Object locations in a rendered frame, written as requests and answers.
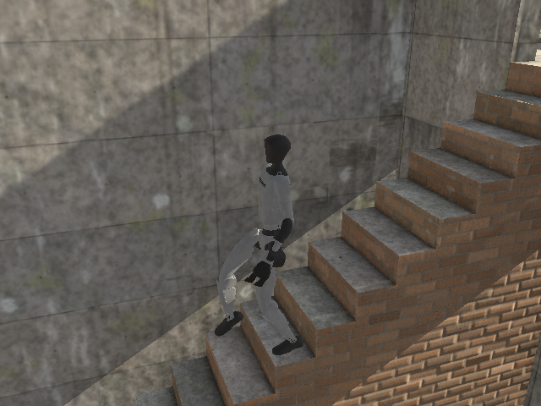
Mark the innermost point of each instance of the robot left forearm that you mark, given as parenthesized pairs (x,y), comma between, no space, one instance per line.
(278,239)

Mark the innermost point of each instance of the robot right foot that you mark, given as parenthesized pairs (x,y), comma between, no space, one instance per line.
(226,326)

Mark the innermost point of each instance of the robot left hand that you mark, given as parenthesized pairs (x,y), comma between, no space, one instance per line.
(263,271)

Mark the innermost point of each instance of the left robot upper arm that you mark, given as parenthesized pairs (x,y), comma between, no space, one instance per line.
(282,189)

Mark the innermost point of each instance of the left robot thigh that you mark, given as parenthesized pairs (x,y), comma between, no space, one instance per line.
(265,292)

